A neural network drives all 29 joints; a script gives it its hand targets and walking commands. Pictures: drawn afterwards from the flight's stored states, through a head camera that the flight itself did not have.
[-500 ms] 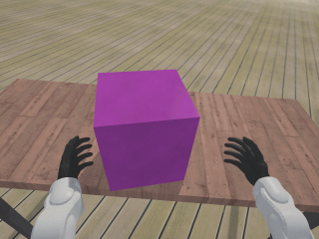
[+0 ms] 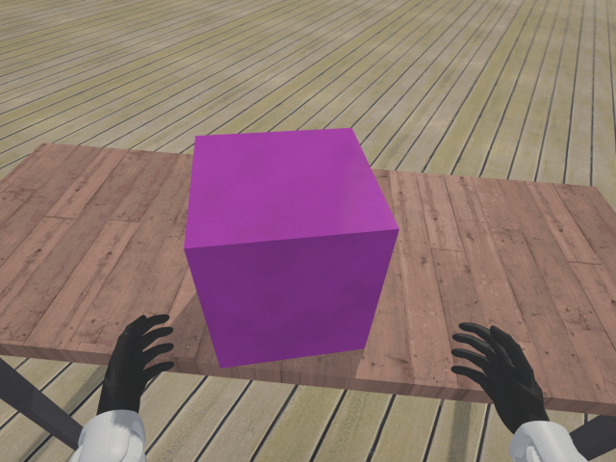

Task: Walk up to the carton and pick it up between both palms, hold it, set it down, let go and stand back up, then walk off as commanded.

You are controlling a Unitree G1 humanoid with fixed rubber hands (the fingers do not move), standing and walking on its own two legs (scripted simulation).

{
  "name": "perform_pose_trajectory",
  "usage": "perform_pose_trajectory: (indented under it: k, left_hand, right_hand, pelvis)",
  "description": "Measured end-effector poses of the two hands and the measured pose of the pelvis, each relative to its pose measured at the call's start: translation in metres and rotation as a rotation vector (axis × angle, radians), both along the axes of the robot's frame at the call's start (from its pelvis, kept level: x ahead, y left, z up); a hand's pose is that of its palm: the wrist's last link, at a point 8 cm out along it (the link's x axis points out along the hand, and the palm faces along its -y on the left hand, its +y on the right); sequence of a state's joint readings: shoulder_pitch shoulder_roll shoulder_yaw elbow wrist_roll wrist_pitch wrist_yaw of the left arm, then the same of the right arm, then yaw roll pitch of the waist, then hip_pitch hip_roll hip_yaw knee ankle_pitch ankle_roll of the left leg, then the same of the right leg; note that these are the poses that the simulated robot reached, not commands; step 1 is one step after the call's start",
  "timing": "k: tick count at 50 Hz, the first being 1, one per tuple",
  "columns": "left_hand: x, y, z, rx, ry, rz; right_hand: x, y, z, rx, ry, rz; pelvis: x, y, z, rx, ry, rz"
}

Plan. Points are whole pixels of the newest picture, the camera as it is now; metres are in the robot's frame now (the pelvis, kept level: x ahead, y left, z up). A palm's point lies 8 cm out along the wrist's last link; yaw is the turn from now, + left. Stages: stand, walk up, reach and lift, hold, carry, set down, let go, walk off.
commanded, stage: set down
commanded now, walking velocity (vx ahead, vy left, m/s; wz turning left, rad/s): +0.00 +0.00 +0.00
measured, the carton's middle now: (285, 249) +0.38 +0.08 +0.09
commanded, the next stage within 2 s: none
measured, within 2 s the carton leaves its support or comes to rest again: neither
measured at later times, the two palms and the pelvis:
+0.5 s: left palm (129, 401) +0.18 +0.23 +0.03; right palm (505, 422) +0.21 -0.20 +0.03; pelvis +0.01 +0.01 +0.00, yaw -1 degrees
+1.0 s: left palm (124, 404) +0.17 +0.24 +0.03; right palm (505, 422) +0.21 -0.20 +0.03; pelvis +0.00 +0.02 +0.00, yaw +0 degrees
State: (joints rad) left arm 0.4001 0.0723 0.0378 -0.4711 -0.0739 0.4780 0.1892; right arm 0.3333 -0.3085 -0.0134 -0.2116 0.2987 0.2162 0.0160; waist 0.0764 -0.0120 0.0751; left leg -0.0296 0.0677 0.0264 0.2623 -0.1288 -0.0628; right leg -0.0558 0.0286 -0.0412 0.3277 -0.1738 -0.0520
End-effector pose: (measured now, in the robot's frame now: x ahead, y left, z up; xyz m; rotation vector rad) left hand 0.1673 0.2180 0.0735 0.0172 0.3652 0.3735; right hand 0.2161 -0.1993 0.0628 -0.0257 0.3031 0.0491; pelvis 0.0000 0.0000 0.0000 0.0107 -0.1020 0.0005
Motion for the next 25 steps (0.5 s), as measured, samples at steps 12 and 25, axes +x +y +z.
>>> perform_pose_trajectory:
  k: [12,25]
  left_hand:
    - [0.013,0.002,-0.018,0.004,0.036,-0.049]
    - [0.009,0.013,-0.043,0.012,0.144,-0.074]
  right_hand:
    - [-0.006,0.003,-0.014,-0.026,0.069,-0.012]
    - [-0.010,0.002,-0.033,-0.050,0.119,-0.043]
  pelvis:
    - [0.003,0.006,0.001,-0.003,0.021,-0.005]
    - [0.006,0.013,0.001,-0.006,0.032,-0.014]
